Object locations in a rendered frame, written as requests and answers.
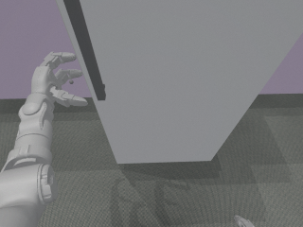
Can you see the fridge door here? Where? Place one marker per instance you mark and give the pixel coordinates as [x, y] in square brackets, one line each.
[180, 74]

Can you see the handle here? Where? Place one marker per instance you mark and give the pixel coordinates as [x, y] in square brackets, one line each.
[75, 13]

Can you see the left robot hand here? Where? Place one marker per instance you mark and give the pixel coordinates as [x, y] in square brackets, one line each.
[44, 81]

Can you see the right robot hand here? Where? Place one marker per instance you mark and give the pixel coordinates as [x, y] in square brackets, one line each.
[242, 222]

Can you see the left robot upper arm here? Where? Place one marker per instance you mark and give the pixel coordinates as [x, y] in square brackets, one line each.
[25, 192]

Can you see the robot left forearm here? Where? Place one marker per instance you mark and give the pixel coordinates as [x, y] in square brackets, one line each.
[34, 137]

